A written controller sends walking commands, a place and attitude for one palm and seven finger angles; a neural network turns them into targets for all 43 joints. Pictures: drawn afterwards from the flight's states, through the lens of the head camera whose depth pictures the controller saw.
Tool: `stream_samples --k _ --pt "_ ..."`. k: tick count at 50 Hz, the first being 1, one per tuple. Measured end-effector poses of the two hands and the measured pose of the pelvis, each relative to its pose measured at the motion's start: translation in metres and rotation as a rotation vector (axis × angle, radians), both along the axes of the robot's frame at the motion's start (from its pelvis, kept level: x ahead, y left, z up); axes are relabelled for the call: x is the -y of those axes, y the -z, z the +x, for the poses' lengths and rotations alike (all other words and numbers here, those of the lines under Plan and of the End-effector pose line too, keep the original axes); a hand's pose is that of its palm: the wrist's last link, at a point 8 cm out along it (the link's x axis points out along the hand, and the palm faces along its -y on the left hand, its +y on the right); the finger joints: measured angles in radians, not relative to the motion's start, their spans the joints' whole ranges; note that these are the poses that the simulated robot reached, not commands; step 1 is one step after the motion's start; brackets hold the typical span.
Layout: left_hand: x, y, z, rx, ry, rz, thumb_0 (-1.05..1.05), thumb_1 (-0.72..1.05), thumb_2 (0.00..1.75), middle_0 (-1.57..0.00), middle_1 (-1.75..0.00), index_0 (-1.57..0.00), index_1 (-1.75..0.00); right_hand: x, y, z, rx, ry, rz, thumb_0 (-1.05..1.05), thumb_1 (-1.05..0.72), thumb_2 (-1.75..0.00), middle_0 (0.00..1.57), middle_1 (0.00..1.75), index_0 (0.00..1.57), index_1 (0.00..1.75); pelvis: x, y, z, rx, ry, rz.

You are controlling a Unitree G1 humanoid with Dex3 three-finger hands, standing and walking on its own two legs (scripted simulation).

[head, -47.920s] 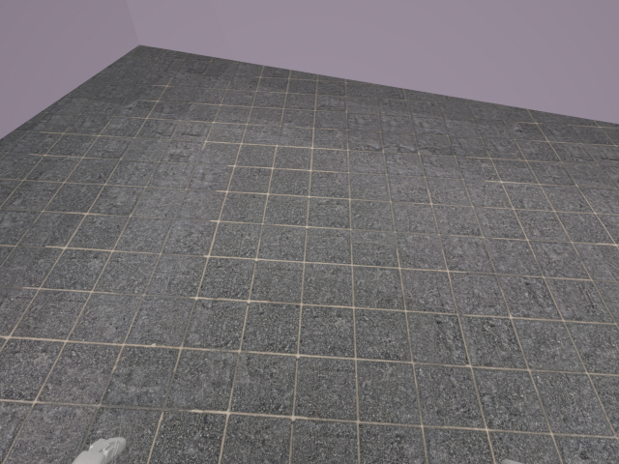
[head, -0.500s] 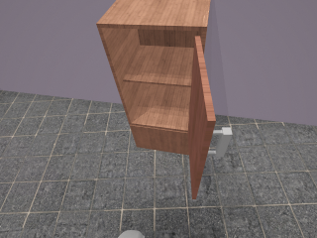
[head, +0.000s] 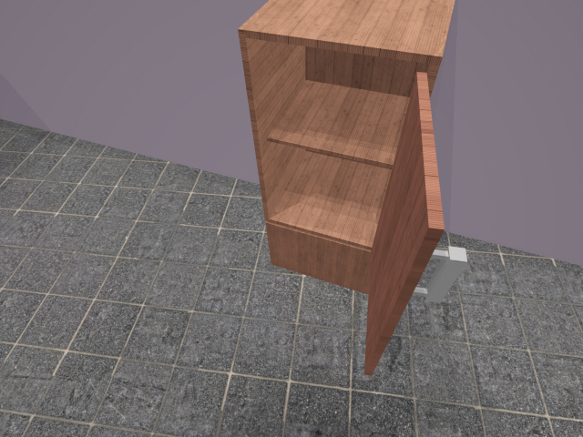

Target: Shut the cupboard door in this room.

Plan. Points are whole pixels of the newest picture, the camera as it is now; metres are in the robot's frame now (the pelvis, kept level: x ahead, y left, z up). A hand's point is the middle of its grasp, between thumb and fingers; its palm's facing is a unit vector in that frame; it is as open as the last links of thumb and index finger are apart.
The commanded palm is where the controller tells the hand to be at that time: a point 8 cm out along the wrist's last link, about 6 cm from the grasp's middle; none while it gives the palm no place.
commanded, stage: turn or walk to find it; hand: left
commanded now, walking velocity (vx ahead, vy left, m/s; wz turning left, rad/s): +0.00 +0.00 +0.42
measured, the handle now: (430, 274) +0.38 -0.19 -0.03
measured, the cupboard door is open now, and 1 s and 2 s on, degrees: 100 100 97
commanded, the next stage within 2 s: stand and wait in 0.20 s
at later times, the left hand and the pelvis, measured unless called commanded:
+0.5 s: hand out of the picture +0.00 +0.22 -0.16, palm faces +0.17 -0.97 -0.19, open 7.4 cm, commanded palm none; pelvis +0.02 +0.03 +0.01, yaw +6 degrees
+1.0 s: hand (228, 368) +0.24 +0.14 -0.14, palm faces +0.04 -0.97 -0.23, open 7.2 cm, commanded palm none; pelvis +0.15 -0.04 +0.01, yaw +1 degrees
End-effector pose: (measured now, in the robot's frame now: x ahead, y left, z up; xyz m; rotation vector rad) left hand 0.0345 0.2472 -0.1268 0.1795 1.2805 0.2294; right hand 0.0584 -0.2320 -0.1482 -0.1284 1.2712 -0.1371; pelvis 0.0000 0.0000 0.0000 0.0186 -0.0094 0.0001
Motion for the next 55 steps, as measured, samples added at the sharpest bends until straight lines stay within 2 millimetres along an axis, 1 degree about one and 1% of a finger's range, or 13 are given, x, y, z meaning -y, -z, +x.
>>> stream_samples --k 6,11,18,21,23,26,30,35,39,42,47,52,55 --pt "0.007 -0.015 -0.012 0.041 -0.050 0.023 0.00 0.91 0.90 -0.20 -0.30 -0.20 -0.30 0.015 -0.003 0.006 -0.029 -0.049 0.005 0.00 -0.92 -0.90 0.20 0.30 0.20 0.30 0.006 -0.007 -0.007 0.009 -0.066 0.014" --pt "0.003 -0.015 -0.028 0.020 -0.080 0.017 0.00 0.91 0.90 -0.20 -0.30 -0.20 -0.30 0.014 -0.011 0.015 -0.030 -0.090 -0.005 0.00 -0.92 -0.90 0.20 0.30 0.20 0.30 0.005 -0.011 -0.009 0.002 -0.110 0.018" --pt "-0.016 0.009 -0.059 -0.021 -0.150 -0.034 0.00 0.91 0.90 -0.20 -0.30 -0.20 -0.30 -0.013 -0.017 0.036 0.020 -0.175 -0.046 0.00 -0.91 -0.90 0.20 0.30 0.19 0.30 -0.016 -0.001 -0.004 -0.011 -0.136 -0.023" --pt "-0.021 0.016 -0.067 -0.086 -0.151 -0.062 0.00 0.91 0.90 -0.20 -0.30 -0.20 -0.30 -0.027 -0.021 0.034 0.044 -0.156 -0.043 0.00 -0.91 -0.90 0.20 0.30 0.20 0.30 -0.022 -0.002 0.005 -0.002 -0.117 -0.017" --pt "-0.021 0.012 -0.062 -0.111 -0.138 -0.077 0.00 0.91 0.90 -0.20 -0.30 -0.20 -0.30 -0.032 -0.025 0.026 0.037 -0.129 -0.039 0.00 -0.92 -0.90 0.20 0.30 0.20 0.30 -0.025 -0.007 0.014 0.001 -0.108 -0.022" --pt "-0.020 0.005 -0.042 -0.106 -0.118 -0.091 0.00 0.91 0.90 -0.19 -0.30 -0.20 -0.30 -0.033 -0.026 0.010 -0.012 -0.088 -0.036 0.00 -0.92 -0.90 0.20 0.30 0.20 0.30 -0.027 -0.013 0.028 0.002 -0.094 -0.023" --pt "-0.016 0.002 0.000 -0.077 -0.082 -0.088 0.00 0.91 0.90 -0.19 -0.30 -0.20 -0.30 -0.031 -0.021 -0.013 -0.109 -0.030 -0.016 0.00 -0.92 -0.90 0.20 0.30 0.20 0.30 -0.022 -0.013 0.051 -0.001 -0.061 -0.008" --pt "0.002 0.004 0.076 -0.037 -0.002 -0.071 0.00 0.91 0.90 -0.19 -0.30 -0.20 -0.30 -0.023 -0.009 -0.030 -0.237 0.050 0.020 0.00 -0.92 -0.90 0.20 0.30 0.20 0.30 -0.006 -0.005 0.086 -0.005 -0.024 0.011" --pt "0.025 0.012 0.140 0.039 0.056 -0.039 0.00 0.91 0.90 -0.19 -0.30 -0.20 -0.30 -0.009 0.010 -0.027 -0.333 0.087 0.061 0.00 -0.91 -0.90 0.20 0.30 0.20 0.30 0.017 0.013 0.120 -0.003 -0.013 0.021" --pt "0.044 0.006 0.167 0.072 0.074 -0.033 0.00 0.91 0.90 -0.19 -0.30 -0.20 -0.30 0.006 0.014 -0.003 -0.339 0.088 0.064 0.01 -0.91 -0.90 0.20 0.30 0.20 0.30 0.026 0.009 0.127 -0.012 0.006 0.005" --pt "0.059 -0.010 0.190 0.089 0.058 -0.018 -0.01 0.93 0.90 -0.20 -0.30 -0.20 -0.30 0.024 0.007 0.056 -0.220 0.049 0.054 0.00 -0.91 -0.90 0.20 0.30 0.20 0.30 0.037 -0.005 0.140 -0.015 -0.015 0.012" --pt "0.066 -0.015 0.204 0.114 0.053 -0.028 -0.01 0.93 0.90 -0.20 -0.30 -0.20 -0.30 0.031 -0.001 0.108 -0.109 0.029 0.046 0.00 -0.92 -0.90 0.20 0.30 0.19 0.30 0.044 -0.011 0.158 -0.014 -0.014 0.003" --pt "0.067 -0.012 0.206 0.119 0.037 -0.042 -0.01 0.93 0.90 -0.20 -0.30 -0.20 -0.30 0.034 -0.005 0.128 -0.069 0.023 0.025 0.01 -0.93 -0.90 0.20 0.30 0.20 0.30 0.045 -0.011 0.167 -0.012 -0.013 -0.010"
